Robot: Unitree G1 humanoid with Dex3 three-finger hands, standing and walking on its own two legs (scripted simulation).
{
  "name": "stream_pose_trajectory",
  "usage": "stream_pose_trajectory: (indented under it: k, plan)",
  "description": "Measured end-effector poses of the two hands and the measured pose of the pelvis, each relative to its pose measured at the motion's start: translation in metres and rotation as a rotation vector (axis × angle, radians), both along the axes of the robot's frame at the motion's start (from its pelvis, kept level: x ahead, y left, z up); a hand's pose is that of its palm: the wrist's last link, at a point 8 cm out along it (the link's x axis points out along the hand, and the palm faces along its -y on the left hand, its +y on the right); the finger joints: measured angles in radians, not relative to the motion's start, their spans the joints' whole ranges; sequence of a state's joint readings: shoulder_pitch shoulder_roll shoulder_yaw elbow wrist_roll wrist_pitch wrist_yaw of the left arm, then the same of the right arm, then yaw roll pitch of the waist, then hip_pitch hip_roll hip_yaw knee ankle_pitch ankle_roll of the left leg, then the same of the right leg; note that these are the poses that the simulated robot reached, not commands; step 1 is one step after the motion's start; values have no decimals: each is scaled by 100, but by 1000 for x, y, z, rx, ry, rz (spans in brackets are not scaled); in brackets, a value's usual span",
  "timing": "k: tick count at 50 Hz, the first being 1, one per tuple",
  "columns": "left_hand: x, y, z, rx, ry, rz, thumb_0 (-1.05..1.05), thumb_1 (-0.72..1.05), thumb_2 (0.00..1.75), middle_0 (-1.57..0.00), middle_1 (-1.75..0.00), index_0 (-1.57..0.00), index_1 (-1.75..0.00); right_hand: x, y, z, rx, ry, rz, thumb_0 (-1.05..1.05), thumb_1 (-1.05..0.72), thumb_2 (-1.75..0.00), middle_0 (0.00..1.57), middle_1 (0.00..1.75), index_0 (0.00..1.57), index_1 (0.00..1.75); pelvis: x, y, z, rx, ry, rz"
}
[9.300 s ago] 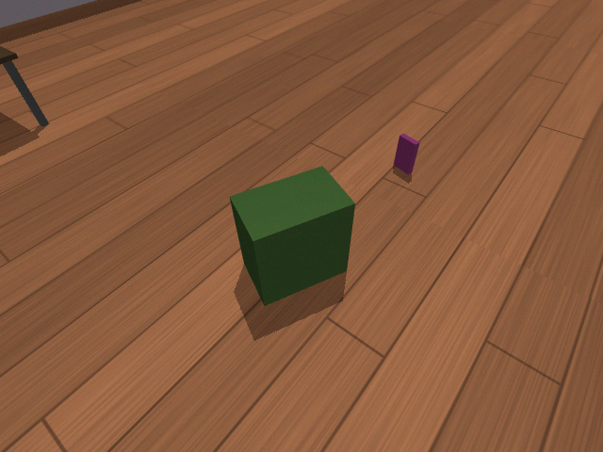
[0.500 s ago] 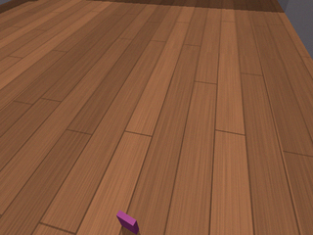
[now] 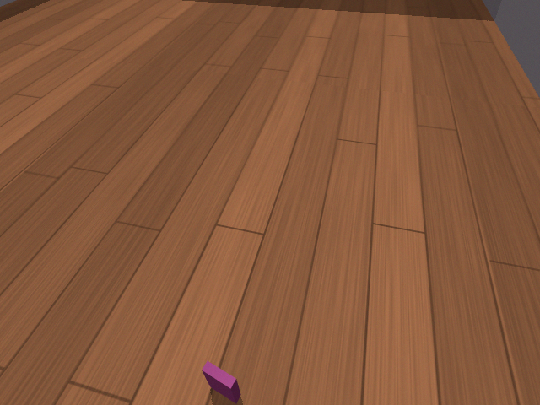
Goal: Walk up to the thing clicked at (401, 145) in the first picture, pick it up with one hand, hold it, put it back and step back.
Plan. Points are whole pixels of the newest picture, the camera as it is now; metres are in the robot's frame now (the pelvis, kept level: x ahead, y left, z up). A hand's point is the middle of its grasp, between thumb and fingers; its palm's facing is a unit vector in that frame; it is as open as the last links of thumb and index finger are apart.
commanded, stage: stand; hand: left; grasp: from the side
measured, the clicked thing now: (222, 383) +0.35 +0.18 -0.69
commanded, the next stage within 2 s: go down in 0.10 s
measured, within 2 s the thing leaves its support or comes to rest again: neither
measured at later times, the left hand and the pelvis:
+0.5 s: hand out of the picture +0.16 +0.26 -0.18, palm faces +0.05 -0.95 -0.31, open 12.3 cm; pelvis -0.01 +0.00 -0.03, yaw +0 degrees
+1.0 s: hand out of the picture +0.14 +0.29 -0.22, palm faces +0.10 -0.95 -0.29, open 17.0 cm; pelvis -0.02 +0.00 -0.10, yaw +1 degrees
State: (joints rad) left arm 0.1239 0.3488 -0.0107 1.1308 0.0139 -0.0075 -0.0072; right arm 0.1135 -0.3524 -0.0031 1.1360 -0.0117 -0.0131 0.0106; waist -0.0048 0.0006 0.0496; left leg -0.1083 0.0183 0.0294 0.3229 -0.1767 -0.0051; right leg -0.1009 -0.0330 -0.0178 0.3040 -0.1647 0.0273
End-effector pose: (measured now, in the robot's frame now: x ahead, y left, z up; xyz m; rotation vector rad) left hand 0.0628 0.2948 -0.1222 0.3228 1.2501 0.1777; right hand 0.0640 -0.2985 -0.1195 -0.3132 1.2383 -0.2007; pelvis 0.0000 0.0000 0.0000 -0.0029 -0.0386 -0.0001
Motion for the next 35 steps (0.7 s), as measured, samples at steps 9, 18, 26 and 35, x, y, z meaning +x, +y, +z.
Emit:
stream_pose_trajectory:
  k: [9, 18, 26, 35]
  plan:
    - [5, 1, 1, 1, -13, 0, 1, 90, 90, -20, -30, -21, -30, 7, 2, 1, 1, -14, 6, 1, -90, -90, 21, 30, 20, 30, 2, 1, 0, 0, -2, 1]
    - [55, -4, -6, -23, -149, 56, 1, 71, 71, -14, -17, -14, -16, 19, 23, -2, 26, -149, 15, 1, -92, -91, 20, 30, 20, 30, -12, -2, -11, -4, 82, 13]
    - [87, 12, -23, -27, -200, 31, 1, 29, 34, -5, -9, -6, -7, 11, 36, -19, 49, -183, -7, 1, -91, -90, 21, 30, 20, 30, -15, -2, -34, -13, 184, 2]
    - [66, 32, -50, -33, -219, 34, 1, -15, 15, -4, -8, -5, -6, 30, 37, -46, 28, -265, 14, 1, -88, -89, 21, 30, 20, 30, -17, 4, -72, -24, 277, 2]
